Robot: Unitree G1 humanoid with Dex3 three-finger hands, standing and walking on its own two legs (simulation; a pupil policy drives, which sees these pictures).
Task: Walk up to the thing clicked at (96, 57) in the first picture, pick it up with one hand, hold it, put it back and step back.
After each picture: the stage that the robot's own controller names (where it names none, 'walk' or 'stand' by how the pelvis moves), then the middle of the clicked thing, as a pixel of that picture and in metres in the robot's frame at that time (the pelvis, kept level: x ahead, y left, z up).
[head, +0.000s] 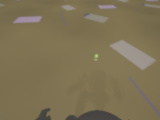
stand; (96, 57) +1.26 -0.18 -0.72
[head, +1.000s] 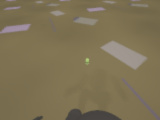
walk; (87, 61) +1.15 +0.11 -0.70
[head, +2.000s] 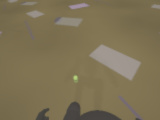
walk; (75, 78) +0.67 +0.24 -0.72
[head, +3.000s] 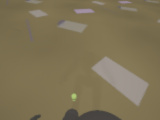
walk; (74, 97) +0.40 +0.16 -0.70
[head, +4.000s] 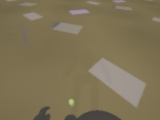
stand; (71, 102) +0.34 +0.18 -0.72
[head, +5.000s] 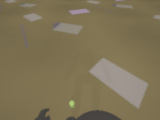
stand; (72, 104) +0.32 +0.19 -0.73
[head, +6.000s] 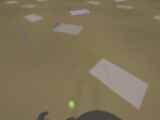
stand; (71, 104) +0.32 +0.19 -0.73
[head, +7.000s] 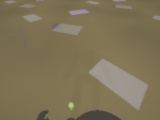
stand; (71, 106) +0.30 +0.19 -0.73
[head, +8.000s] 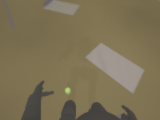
go down; (68, 91) +0.34 +0.19 -0.65
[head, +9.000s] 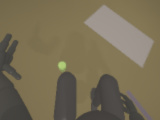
go down; (62, 66) +0.40 +0.21 -0.30
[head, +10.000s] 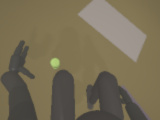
close in; (55, 63) +0.40 +0.22 -0.27
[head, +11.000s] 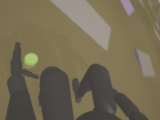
close; (30, 61) +0.39 +0.24 -0.22
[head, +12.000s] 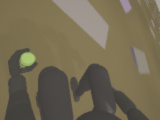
close; (27, 60) +0.39 +0.25 -0.22
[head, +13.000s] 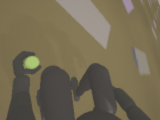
lift; (31, 63) +0.36 +0.23 -0.23
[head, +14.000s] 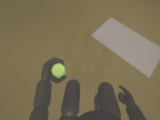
lift; (59, 72) +0.32 +0.20 +0.00
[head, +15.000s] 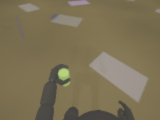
hold; (64, 77) +0.31 +0.17 +0.02
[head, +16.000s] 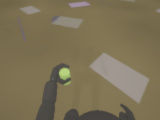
hold; (65, 76) +0.31 +0.17 +0.02
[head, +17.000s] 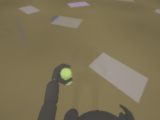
hold; (66, 76) +0.32 +0.16 +0.01
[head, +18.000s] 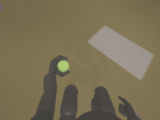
crouch; (64, 68) +0.37 +0.17 -0.05
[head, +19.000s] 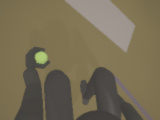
lower; (42, 60) +0.39 +0.23 -0.19
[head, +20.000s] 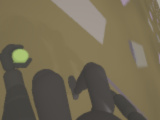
lower; (20, 58) +0.41 +0.25 -0.23
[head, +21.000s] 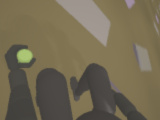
lower; (24, 57) +0.40 +0.26 -0.23
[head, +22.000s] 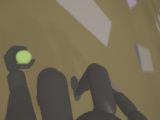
lower; (23, 59) +0.39 +0.27 -0.23
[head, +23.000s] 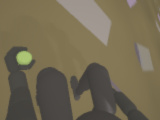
lower; (24, 59) +0.39 +0.26 -0.23
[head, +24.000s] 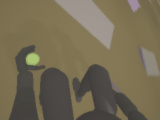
open; (32, 60) +0.39 +0.25 -0.23
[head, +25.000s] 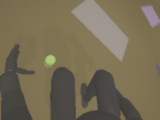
stand; (49, 61) +0.39 +0.23 -0.25
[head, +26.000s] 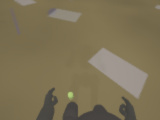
stand; (70, 95) +0.34 +0.16 -0.62
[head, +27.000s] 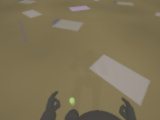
stand; (72, 101) +0.34 +0.17 -0.66
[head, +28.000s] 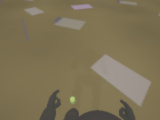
stand; (72, 100) +0.34 +0.17 -0.67
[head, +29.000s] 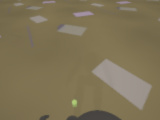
walk; (74, 103) +0.35 +0.17 -0.72
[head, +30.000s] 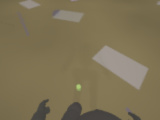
walk; (78, 87) +0.45 +0.11 -0.71
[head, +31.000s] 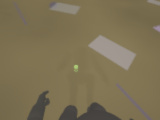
walk; (76, 68) +0.74 +0.15 -0.69
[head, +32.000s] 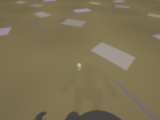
stand; (79, 66) +1.01 +0.19 -0.70
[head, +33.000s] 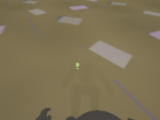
stand; (77, 66) +0.99 +0.19 -0.72
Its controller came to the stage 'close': yes
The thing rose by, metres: 0.72
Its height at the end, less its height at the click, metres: +0.00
